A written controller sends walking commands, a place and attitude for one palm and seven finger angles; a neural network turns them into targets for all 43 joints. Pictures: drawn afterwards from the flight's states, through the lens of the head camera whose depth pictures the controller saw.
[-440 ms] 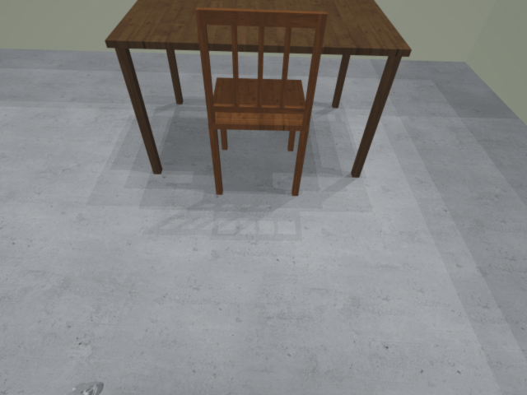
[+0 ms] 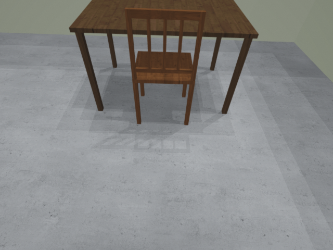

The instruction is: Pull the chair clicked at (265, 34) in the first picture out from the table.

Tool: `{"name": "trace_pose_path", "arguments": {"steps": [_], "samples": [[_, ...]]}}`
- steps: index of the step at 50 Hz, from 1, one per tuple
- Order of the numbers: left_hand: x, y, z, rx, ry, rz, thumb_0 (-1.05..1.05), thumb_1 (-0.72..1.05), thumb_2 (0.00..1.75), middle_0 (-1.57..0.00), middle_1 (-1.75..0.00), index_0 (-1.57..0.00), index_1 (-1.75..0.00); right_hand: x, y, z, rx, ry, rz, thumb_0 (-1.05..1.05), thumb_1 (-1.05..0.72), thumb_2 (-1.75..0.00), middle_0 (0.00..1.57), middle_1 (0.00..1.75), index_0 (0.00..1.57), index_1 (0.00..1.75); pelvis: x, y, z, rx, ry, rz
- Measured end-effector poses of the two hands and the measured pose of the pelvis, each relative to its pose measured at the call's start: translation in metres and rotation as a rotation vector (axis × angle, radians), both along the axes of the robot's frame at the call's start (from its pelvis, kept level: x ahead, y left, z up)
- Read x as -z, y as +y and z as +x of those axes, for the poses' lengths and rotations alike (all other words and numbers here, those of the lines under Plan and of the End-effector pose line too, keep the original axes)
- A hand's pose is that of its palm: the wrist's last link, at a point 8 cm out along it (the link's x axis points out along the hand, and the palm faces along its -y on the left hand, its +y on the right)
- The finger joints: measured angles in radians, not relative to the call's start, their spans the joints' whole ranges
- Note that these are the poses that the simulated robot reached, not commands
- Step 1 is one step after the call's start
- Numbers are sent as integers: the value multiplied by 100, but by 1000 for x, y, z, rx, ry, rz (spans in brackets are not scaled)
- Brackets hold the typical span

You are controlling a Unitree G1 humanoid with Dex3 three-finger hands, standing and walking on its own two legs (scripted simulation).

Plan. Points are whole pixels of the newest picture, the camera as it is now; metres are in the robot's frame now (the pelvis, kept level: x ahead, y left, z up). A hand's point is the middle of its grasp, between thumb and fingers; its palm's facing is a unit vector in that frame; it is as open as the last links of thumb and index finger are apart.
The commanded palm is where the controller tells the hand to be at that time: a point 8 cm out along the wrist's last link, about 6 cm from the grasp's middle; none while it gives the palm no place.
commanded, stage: stand and wait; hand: left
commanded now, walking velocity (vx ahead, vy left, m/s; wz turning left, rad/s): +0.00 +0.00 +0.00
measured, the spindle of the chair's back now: (164, 46) +1.22 +0.09 -0.09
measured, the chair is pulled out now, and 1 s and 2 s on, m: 0.00 0.00 0.00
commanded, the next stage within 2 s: look at it before walking up in 0.48 s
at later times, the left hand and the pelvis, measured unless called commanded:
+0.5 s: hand out of the picture +0.06 +0.23 -0.15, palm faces -0.03 -0.95 -0.32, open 7.4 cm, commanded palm none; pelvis -0.01 -0.01 +0.00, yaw +0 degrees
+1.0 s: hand out of the picture +0.06 +0.23 -0.15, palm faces -0.03 -0.95 -0.32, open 7.4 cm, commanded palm none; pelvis -0.01 -0.01 +0.00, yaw +0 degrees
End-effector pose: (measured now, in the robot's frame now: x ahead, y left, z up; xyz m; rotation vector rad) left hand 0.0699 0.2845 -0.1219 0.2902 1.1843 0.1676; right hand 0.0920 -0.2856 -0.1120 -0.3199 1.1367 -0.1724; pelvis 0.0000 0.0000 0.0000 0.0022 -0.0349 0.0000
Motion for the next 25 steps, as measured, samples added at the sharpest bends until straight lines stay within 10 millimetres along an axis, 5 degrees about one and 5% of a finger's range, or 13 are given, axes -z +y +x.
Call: {"name": "trace_pose_path", "arguments": {"steps": [12,25], "samples": [[-1,2,-20,-12,47,18,1,90,90,-20,-30,-21,-30,6,-12,-40,42,93,-5,0,-90,-90,20,30,20,30,-2,-5,-7,1,-6,0],[-4,-5,-13,3,21,14,1,90,90,-20,-30,-21,-30,7,-12,-43,42,84,9,0,-90,-90,20,30,20,30,-3,-8,-12,5,-3,2]]}}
